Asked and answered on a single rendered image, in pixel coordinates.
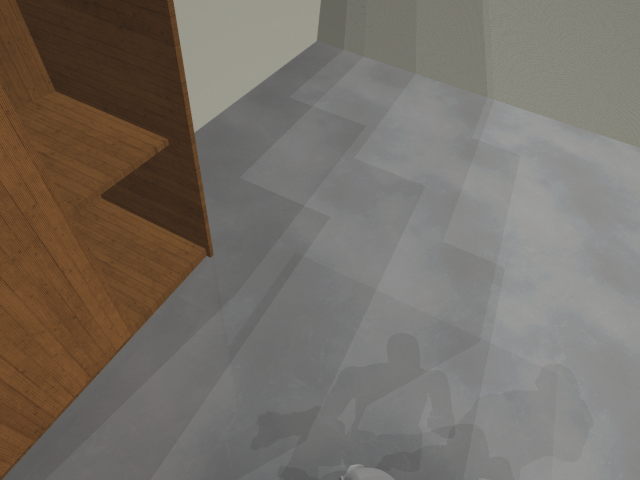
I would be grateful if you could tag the wardrobe door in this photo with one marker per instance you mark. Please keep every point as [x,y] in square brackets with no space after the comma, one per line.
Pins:
[60,321]

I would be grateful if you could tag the right robot shin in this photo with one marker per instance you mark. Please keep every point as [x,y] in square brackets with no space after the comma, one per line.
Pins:
[354,467]

